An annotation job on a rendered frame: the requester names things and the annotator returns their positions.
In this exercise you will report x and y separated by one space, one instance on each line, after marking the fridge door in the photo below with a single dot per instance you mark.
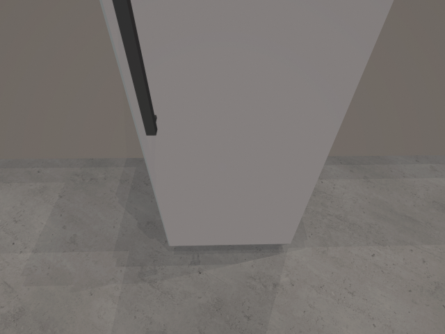
249 97

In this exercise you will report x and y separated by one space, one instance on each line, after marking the handle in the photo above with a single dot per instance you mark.
127 25

